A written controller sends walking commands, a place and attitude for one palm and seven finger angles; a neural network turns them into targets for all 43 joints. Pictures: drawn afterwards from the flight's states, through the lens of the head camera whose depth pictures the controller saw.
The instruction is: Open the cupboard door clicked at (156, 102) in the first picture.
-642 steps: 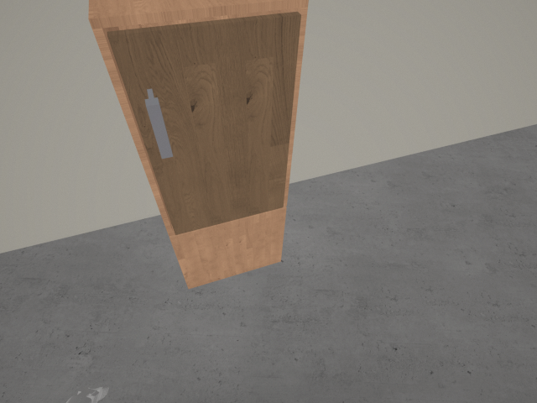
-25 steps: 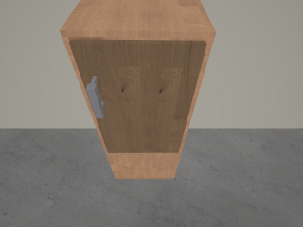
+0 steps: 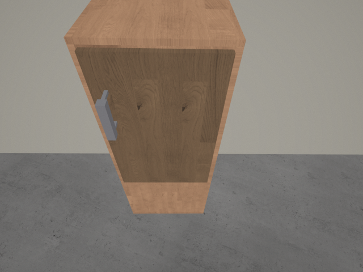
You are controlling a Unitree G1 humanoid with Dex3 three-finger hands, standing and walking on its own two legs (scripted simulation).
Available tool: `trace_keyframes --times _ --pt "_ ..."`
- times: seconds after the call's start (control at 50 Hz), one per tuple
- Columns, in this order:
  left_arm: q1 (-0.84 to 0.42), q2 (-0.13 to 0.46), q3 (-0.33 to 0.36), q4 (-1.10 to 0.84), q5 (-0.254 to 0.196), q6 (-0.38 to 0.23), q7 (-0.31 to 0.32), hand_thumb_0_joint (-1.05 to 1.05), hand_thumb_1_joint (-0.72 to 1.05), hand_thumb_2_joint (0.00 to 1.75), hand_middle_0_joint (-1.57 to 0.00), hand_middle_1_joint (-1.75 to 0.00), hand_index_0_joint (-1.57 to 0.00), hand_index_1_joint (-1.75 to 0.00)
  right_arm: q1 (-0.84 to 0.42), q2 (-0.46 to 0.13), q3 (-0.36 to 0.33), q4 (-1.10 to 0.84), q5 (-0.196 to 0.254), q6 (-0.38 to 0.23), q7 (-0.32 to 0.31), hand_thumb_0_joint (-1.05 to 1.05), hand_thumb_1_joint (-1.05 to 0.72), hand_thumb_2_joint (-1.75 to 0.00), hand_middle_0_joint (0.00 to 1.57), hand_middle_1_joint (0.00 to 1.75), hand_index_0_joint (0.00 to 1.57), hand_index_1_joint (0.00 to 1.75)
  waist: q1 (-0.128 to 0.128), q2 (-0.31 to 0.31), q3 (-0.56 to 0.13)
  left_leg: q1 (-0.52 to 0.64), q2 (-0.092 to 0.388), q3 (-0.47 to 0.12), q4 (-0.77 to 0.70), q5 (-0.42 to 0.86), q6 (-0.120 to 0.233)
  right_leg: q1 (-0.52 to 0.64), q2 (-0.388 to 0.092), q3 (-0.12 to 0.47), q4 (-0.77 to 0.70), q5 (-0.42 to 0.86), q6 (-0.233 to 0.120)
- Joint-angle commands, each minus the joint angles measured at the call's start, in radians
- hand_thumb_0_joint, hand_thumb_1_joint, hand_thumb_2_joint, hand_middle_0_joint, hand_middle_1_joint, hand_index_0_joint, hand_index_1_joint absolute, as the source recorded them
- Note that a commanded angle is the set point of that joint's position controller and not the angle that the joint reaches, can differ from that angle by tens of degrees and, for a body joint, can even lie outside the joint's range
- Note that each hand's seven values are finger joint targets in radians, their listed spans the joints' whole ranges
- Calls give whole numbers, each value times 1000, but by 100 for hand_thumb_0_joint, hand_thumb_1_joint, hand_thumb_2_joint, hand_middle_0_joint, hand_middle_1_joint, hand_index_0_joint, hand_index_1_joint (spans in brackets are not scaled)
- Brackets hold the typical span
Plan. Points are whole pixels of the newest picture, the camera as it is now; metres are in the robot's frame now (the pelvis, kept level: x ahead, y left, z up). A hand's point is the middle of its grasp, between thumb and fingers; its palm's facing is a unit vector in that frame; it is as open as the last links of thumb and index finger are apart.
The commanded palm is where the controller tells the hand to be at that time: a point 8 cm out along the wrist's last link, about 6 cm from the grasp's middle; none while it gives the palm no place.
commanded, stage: look again from close up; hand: left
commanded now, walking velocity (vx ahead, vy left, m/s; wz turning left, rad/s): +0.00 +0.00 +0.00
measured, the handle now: (109, 115) +0.48 +0.23 +0.06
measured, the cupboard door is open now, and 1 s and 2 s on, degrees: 0 0 0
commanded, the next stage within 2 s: raise the hand with hooked fingers in 0.10 s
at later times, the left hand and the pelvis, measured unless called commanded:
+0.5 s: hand (94, 238) +0.18 +0.19 +0.00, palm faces +0.11 -0.99 -0.08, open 8.0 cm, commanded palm +0.11 +0.26 -0.04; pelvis -0.04 -0.02 -0.04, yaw +1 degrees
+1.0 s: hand (71, 237) +0.18 +0.24 +0.00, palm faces +0.06 -1.00 -0.02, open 10.9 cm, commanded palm +0.15 +0.29 +0.01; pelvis -0.06 +0.01 -0.06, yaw +0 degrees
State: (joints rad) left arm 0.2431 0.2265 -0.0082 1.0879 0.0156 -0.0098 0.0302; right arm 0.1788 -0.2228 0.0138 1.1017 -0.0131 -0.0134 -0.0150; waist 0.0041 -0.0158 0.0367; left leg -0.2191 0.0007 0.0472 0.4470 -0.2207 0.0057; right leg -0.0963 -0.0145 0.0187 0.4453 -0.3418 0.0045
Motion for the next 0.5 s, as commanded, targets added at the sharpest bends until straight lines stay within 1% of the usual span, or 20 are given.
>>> trace_keyframes --times 0.0,0.02,0.1,0.16,0.18,0.2,0.22,0.24,0.26,0.28,0.3,0.32,0.34,0.36,0.38,0.4,0.42,0.44,0.46,0.48 --pt "31 142 25 -37 -2 -15 3 0 90 90 -20 -30 -20 -30 -2 -140 -30 -38 3 -18 -10 0 -90 -90 20 30 20 30 3 3 -21 83 102 -100 -60 199 30 -83 -92 63 -86 244 -31" --pt "33 144 24 -35 -2 -16 2 0 90 90 -20 -30 -20 -30 -4 -142 -30 -39 3 -18 -10 0 -90 -90 20 30 20 30 3 7 -22 86 103 -98 -59 203 29 -85 -94 67 -89 253 -32" --pt "27 151 27 -38 -3 -19 2 0 90 90 -20 -30 -20 -30 -4 -145 -30 -37 3 -17 -10 0 -90 -90 20 30 20 30 2 -11 -39 90 103 -93 -55 211 24 -71 -97 68 -90 290 -34" --pt "23 155 28 -39 -2 -20 3 0 90 90 -20 -30 -20 -30 -3 -146 -29 -31 3 -19 -10 0 -90 -90 20 30 20 30 3 1 -39 91 106 -91 -57 235 23 -64 -96 64 -87 311 -34" --pt "121 81 19 -23 11 -40 50 0 90 90 -20 -30 -20 -30 -19 -98 -29 -100 14 -22 -7 0 -90 -90 20 30 20 30 12 -24 14 18 93 -35 175 277 -4 -97 -141 124 -102 695 21" --pt "-617 428 303 -1492 -164 -259 47 0 88 89 -20 -32 -20 -32 56 -230 -76 -393 50 -153 -48 0 -90 -90 20 30 20 30 -80 133 -483 276 -15 -34 32 430 30 -39 -46 -5 39 713 -34" --pt "-89 298 237 -1209 -96 -219 58 0 85 88 -20 -33 -20 -33 -14 -146 -40 -374 40 -247 -82 0 -90 -90 20 30 20 30 18 352 -443 431 29 -27 -9 589 49 -111 15 -45 124 468 -47" --pt "-64 232 210 -1168 -132 -183 102 0 83 87 -21 -34 -21 -34 -26 -141 -49 -327 51 -258 -93 0 -90 -90 20 30 20 30 6 295 -373 293 35 -33 31 511 16 -154 10 -91 87 236 -37" --pt "199 -52 58 -957 -163 -109 79 0 81 86 -21 -36 -21 -36 14 -93 -52 -316 66 -247 -83 0 -90 -90 20 30 20 30 -43 164 -226 233 46 -33 35 427 29 -224 16 -107 74 236 -20" --pt "-16 44 151 -1122 -186 -148 59 0 78 85 -21 -37 -21 -37 -6 -140 -73 -403 59 -252 -74 0 -90 -90 20 30 20 30 -40 116 -128 107 27 -57 61 321 21 -244 7 -107 62 263 -16" --pt "17 99 215 -1065 -182 -197 34 0 76 84 -21 -39 -21 -39 -5 -154 -94 -412 45 -253 -77 0 -90 -90 20 30 20 30 -58 -3 -103 41 18 -47 106 237 22 -313 14 -113 60 236 -10" --pt "89 72 231 -954 -187 -254 1 0 74 83 -21 -40 -21 -40 -11 -147 -95 -425 29 -251 -77 0 -90 -90 20 30 20 30 -42 -101 -33 -76 3 -49 150 171 18 -388 20 -122 90 206 -3" --pt "212 61 269 -838 -194 -311 -41 0 71 82 -21 -42 -21 -42 -21 -138 -101 -451 33 -246 -70 0 -90 -90 20 30 20 30 -4 -144 3 -158 -5 -48 187 145 11 -421 23 -122 133 202 -8" --pt "273 12 254 -763 -214 -376 -101 0 69 81 -22 -43 -22 -43 -36 -133 -98 -465 23 -247 -56 0 -90 -90 20 30 20 30 18 -231 -27 -248 -7 -46 243 120 2 -477 27 -118 205 209 -2" --pt "323 0 259 -744 -240 -447 -168 0 67 80 -22 -45 -22 -45 -61 -131 -104 -489 19 -251 -43 0 -90 -90 20 30 20 30 46 -266 -48 -331 -10 -41 292 72 -5 -514 26 -103 261 188 1" --pt "335 11 267 -751 -265 -513 -240 0 64 79 -22 -47 -22 -47 -78 -136 -107 -515 22 -255 -33 0 -90 -90 20 30 20 30 60 -274 -93 -392 -14 -36 336 35 -10 -521 16 -77 303 192 4" --pt "314 34 280 -753 -287 -568 -312 0 62 78 -22 -48 -22 -48 -87 -141 -111 -544 27 -263 -25 0 -90 -90 20 30 20 30 61 -239 -133 -435 -21 -30 379 5 -14 -530 7 -54 336 183 4" --pt "315 76 320 -723 -308 -596 -388 0 60 77 -22 -50 -22 -50 -78 -146 -111 -573 41 -267 -13 0 -90 -90 20 30 20 30 69 -169 -157 -456 -27 -26 414 1 -18 -516 -8 -14 362 200 -3" --pt "262 116 347 -752 -336 -605 -450 0 57 76 -22 -51 -22 -51 -82 -159 -111 -609 46 -271 -12 0 -90 -90 20 30 20 30 61 -101 -210 -478 -36 -17 451 -21 -18 -508 -20 15 371 166 -4" --pt "213 176 401 -811 -358 -591 -480 0 55 75 -22 -53 -22 -53 -90 -161 -112 -645 49 -271 -19 0 -90 -90 20 30 20 30 68 -61 -277 -495 -42 -5 478 -43 -10 -488 -28 52 365 119 3"
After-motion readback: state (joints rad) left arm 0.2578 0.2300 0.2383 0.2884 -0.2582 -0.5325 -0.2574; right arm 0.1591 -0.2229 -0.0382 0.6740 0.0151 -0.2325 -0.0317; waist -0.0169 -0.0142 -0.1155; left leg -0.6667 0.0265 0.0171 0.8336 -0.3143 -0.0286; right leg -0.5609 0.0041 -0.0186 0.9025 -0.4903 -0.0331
